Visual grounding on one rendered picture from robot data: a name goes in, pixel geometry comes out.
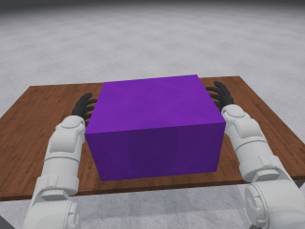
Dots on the robot right forearm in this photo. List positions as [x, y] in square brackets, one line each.
[256, 159]

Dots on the table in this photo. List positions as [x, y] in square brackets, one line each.
[27, 126]

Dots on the carton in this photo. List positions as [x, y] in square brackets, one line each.
[155, 127]

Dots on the left robot hand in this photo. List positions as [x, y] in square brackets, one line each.
[81, 108]

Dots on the robot left forearm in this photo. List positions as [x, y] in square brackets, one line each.
[59, 179]

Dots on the robot right upper arm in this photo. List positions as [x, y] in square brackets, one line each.
[275, 204]

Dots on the right robot hand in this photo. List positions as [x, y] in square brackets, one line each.
[223, 96]

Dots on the robot left upper arm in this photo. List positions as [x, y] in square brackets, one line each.
[59, 214]

